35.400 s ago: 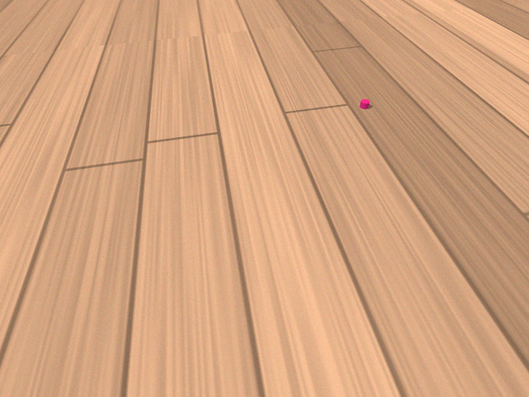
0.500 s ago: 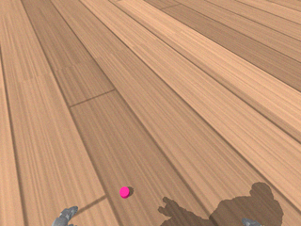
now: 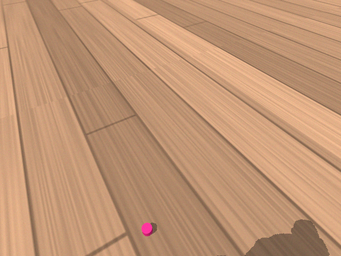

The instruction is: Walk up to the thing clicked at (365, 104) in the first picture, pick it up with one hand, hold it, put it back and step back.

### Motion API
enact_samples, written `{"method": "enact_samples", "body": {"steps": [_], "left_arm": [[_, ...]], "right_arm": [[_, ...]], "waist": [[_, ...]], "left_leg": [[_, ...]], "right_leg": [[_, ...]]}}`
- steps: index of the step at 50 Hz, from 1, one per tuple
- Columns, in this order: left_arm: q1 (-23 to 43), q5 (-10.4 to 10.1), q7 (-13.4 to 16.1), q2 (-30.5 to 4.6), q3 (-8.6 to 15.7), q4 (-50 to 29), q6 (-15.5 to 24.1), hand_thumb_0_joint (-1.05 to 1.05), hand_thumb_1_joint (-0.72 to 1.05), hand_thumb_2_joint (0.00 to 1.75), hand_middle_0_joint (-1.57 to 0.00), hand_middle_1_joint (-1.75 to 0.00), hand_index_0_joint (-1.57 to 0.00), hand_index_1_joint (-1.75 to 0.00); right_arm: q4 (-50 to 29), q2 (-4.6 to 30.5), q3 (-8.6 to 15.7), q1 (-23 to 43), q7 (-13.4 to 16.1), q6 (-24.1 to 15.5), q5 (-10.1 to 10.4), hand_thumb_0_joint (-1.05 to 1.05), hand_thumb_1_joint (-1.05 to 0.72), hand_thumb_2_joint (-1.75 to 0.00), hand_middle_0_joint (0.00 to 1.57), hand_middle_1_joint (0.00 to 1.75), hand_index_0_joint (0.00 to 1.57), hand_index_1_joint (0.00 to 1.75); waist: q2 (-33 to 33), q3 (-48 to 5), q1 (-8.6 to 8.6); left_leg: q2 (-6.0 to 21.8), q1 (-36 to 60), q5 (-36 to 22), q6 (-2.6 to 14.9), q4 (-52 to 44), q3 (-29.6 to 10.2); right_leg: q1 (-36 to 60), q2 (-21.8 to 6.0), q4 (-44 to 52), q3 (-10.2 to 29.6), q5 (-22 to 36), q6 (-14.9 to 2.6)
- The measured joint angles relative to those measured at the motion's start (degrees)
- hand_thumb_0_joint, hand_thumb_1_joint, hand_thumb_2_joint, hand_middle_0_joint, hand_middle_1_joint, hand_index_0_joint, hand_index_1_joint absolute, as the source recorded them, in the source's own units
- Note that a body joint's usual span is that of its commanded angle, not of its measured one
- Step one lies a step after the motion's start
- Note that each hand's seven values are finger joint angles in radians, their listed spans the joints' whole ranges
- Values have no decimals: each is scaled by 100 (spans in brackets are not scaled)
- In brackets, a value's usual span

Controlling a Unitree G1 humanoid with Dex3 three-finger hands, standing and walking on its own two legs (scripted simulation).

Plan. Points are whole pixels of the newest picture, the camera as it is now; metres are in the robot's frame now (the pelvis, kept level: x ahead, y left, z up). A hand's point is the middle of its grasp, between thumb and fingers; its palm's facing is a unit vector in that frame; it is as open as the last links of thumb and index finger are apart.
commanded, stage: stand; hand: left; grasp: from above
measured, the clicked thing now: (147, 229) +0.46 +0.20 -0.76
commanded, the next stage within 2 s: step back in 1.80 s
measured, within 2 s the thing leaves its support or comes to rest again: neither
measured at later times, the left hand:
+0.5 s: hand out of the picture +0.04 +0.23 -0.16, palm faces +0.01 -0.94 -0.34, open 7.4 cm
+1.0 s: hand out of the picture +0.09 +0.22 -0.15, palm faces +0.01 -0.94 -0.33, open 7.4 cm
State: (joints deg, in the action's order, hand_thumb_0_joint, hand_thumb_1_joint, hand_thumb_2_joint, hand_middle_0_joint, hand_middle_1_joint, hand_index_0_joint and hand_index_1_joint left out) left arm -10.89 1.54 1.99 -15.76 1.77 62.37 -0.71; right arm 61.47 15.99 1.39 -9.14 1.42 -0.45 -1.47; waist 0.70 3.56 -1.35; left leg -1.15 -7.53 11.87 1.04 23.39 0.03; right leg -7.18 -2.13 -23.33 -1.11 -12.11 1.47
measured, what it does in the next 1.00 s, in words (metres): stands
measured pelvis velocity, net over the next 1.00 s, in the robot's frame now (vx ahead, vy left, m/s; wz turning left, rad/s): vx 0.01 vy -0.02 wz -0.01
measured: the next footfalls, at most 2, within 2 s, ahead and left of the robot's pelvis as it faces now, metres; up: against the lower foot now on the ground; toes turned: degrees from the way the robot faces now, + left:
none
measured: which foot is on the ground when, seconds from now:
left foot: down 0.00-1.00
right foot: down 0.00-1.00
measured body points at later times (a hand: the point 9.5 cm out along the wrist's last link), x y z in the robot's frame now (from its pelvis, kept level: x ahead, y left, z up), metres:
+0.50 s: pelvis +0.00 -0.01 +0.00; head +0.01 -0.02 +0.45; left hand +0.04 +0.28 -0.13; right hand +0.06 -0.30 -0.14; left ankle +0.01 +0.11 -0.74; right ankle +0.01 -0.13 -0.74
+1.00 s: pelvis +0.01 -0.02 +0.01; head +0.02 -0.02 +0.46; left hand +0.09 +0.27 -0.13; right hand +0.08 -0.30 -0.14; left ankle +0.01 +0.11 -0.74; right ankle +0.01 -0.13 -0.74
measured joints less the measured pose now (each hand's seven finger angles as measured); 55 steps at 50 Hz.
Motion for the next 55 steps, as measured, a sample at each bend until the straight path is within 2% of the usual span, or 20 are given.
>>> {"method": "enact_samples", "body": {"steps": [12,27,42,55], "left_arm": [[166,-8,-39,-112,2,328,33,1,90,90,-20,-30,-20,-30],[252,-33,-76,-126,-16,480,69,1,90,90,-20,-30,-20,-30],[502,-72,-87,-84,-29,455,97,1,90,90,-20,-30,-20,-30],[564,-74,-116,-189,-7,418,92,1,90,90,-20,-30,-20,-30]], "right_arm": [[250,124,5,115,-32,26,10,1,-90,-90,20,30,20,30],[388,208,-53,132,-65,31,39,1,-90,-90,20,30,20,30],[404,196,-122,257,-46,2,61,1,-90,-90,20,30,20,30],[387,257,-113,294,-59,-15,61,1,-90,-90,20,30,20,30]], "waist": [[11,-15,37],[30,25,91],[28,-17,121],[-2,-9,135]], "left_leg": [[16,115,-212,-27,-320,-1],[95,79,-213,-92,-391,-29],[148,220,-170,-130,-493,-14],[162,237,-177,-138,-547,3]], "right_leg": [[86,18,265,-1,187,-21],[63,99,365,-28,199,-88],[210,153,502,-14,185,-117],[224,167,570,4,207,-122]]}}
